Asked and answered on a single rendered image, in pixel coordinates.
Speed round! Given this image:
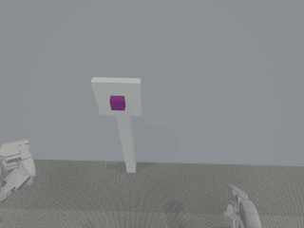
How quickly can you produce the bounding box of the right robot hand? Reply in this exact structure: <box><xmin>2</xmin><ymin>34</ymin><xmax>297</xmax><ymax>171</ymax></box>
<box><xmin>223</xmin><ymin>184</ymin><xmax>262</xmax><ymax>228</ymax></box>

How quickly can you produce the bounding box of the left robot hand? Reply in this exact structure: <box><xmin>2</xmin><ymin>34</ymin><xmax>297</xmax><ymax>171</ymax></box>
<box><xmin>0</xmin><ymin>140</ymin><xmax>36</xmax><ymax>203</ymax></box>

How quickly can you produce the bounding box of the button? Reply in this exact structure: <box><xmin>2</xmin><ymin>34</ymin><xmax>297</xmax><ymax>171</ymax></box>
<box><xmin>109</xmin><ymin>95</ymin><xmax>125</xmax><ymax>111</ymax></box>

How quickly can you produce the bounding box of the panel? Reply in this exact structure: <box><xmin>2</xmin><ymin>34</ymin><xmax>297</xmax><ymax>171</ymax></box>
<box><xmin>91</xmin><ymin>77</ymin><xmax>143</xmax><ymax>173</ymax></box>

